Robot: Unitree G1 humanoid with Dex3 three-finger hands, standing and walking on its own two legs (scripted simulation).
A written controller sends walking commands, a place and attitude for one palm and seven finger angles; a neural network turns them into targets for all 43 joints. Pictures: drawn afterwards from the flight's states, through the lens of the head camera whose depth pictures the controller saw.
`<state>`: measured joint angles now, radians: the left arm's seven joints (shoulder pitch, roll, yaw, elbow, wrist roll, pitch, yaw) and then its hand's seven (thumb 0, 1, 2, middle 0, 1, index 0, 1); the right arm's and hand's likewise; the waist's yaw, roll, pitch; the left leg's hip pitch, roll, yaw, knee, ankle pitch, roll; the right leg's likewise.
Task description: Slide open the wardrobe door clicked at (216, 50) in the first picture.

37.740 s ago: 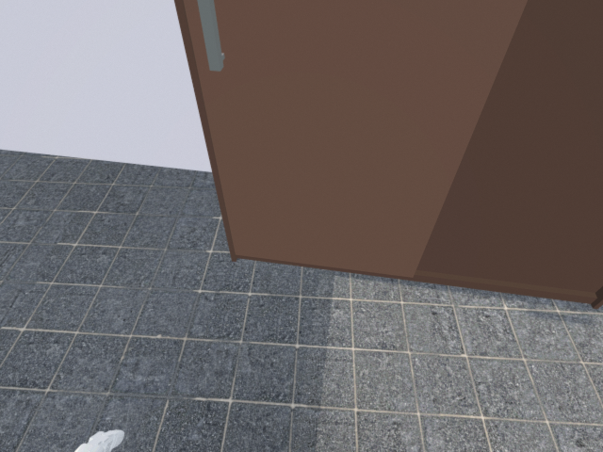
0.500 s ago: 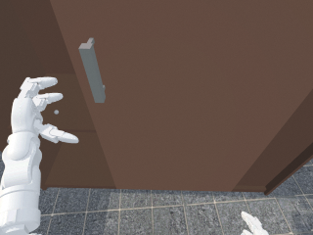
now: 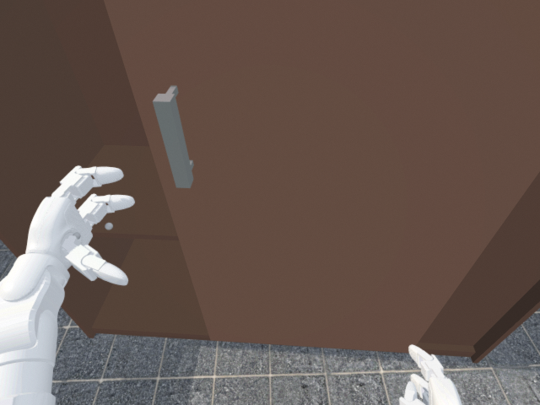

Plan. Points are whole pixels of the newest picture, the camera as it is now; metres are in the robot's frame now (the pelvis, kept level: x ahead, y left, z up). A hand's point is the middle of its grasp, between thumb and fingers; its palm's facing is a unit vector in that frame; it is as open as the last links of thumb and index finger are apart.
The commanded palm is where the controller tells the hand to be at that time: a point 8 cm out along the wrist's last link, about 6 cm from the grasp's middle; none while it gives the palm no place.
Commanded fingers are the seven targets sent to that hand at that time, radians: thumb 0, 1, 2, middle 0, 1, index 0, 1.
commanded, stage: draw the hand back to the body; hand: left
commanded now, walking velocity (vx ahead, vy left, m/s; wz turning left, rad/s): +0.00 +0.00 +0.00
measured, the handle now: (179, 138) +0.48 +0.22 +0.17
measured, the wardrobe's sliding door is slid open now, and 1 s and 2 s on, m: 0.46 0.46 0.46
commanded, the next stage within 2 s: step back with the hand held close in 1.44 s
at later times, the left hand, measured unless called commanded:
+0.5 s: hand (77, 252) +0.24 +0.27 +0.16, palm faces +0.34 -0.92 -0.21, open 14.0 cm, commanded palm +0.19 +0.30 +0.16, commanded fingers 0.00 -0.08 0.43 -0.23 -0.87 -0.23 -0.87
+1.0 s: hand (65, 262) +0.22 +0.27 +0.16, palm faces +0.41 -0.84 -0.35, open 9.4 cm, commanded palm +0.17 +0.31 +0.18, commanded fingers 0.00 0.83 0.87 -0.20 -0.34 -0.20 -0.34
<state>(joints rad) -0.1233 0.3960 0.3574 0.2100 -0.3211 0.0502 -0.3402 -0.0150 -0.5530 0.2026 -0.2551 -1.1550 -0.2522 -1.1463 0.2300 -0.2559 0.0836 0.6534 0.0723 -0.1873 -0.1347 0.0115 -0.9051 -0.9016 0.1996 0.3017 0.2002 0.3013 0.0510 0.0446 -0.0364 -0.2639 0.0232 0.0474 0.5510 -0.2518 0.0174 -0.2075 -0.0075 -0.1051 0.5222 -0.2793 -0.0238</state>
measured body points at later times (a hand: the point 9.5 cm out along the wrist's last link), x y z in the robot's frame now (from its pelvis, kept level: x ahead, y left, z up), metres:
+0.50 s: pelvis -0.01 +0.00 +0.00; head -0.03 -0.01 +0.45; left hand +0.21 +0.31 +0.18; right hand +0.19 -0.22 -0.06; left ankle +0.03 +0.11 -0.73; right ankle +0.00 -0.10 -0.73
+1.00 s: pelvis +0.02 +0.02 +0.01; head +0.00 +0.01 +0.46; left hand +0.20 +0.32 +0.18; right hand +0.21 -0.20 -0.07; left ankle +0.03 +0.11 -0.73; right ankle +0.00 -0.10 -0.73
